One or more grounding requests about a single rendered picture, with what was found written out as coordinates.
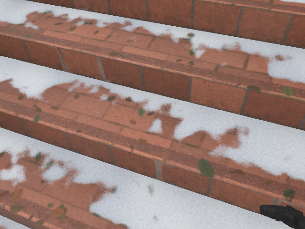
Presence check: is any robot right hand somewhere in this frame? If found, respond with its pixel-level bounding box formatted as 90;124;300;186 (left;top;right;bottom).
259;204;305;229

